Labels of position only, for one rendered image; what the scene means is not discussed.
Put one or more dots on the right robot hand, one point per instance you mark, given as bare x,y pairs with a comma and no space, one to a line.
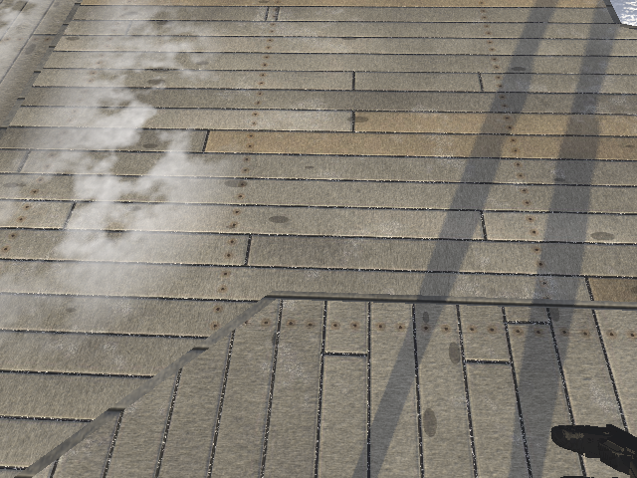
614,446

